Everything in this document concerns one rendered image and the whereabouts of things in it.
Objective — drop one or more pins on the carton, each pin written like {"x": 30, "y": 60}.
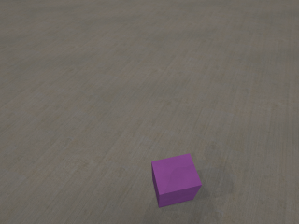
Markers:
{"x": 175, "y": 180}

